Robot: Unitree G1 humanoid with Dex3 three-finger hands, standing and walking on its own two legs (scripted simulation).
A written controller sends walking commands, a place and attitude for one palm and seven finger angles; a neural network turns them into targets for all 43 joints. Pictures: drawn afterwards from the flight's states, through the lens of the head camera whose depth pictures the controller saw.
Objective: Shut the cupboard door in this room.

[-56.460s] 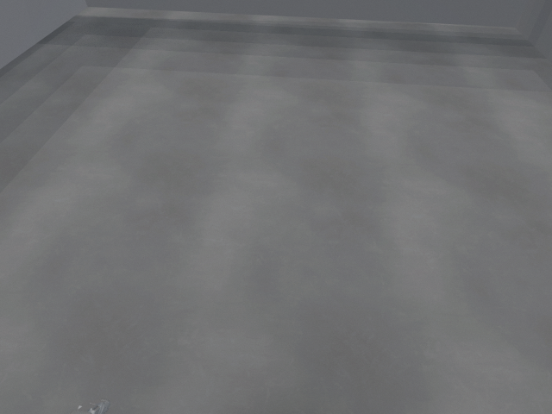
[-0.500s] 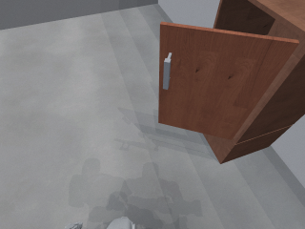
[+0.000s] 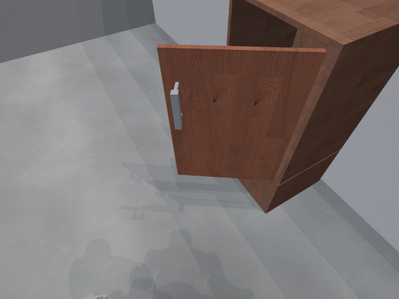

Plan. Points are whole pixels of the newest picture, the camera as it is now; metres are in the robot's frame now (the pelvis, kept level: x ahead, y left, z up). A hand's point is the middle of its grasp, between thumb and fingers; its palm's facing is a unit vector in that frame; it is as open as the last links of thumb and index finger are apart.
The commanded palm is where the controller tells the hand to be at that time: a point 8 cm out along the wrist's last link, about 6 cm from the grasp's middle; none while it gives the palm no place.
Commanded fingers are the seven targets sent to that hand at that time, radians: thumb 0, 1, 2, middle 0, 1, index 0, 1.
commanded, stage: take the last steps up to it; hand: left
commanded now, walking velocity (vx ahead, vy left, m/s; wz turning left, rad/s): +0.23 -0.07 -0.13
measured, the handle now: (177, 106) +0.63 +0.09 -0.01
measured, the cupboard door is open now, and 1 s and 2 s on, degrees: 55 55 55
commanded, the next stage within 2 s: come to a stop and stand still in 0.36 s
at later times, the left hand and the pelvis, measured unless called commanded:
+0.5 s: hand (133, 286) +0.18 +0.17 -0.16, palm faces -0.07 -0.99 -0.15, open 7.4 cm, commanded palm none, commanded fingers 0.00 0.90 0.90 -0.20 -0.30 -0.20 -0.30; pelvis +0.10 -0.01 +0.02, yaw -4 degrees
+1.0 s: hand (142, 272) +0.21 +0.16 -0.17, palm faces +0.01 -0.98 -0.19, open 7.3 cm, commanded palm none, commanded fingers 0.00 0.90 0.90 -0.20 -0.30 -0.20 -0.30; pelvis +0.13 -0.02 +0.01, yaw -2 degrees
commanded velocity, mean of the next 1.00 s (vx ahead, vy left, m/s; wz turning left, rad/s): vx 0.02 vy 0.02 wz -0.04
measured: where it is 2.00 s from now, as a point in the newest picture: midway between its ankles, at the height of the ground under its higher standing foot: outside the picture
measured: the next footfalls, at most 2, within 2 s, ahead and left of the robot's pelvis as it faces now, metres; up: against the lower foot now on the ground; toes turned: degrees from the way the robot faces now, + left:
left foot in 0.26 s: +0.12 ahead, +0.11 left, +0.00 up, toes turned +5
right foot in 0.60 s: +0.20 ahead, -0.17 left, +0.00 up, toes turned -7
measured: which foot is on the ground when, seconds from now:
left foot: up 0.00-0.24, down 0.26-0.62, up 0.64-0.92, down 0.94-1.00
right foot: down 0.00-0.26, up 0.28-0.58, down 0.60-0.94, up 0.96-1.00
